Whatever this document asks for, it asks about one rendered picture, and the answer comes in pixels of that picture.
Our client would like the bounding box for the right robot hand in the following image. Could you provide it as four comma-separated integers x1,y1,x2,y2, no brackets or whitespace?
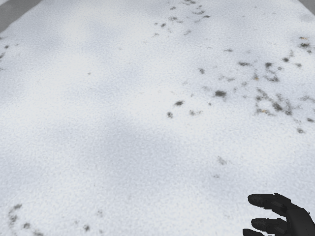
242,193,315,236

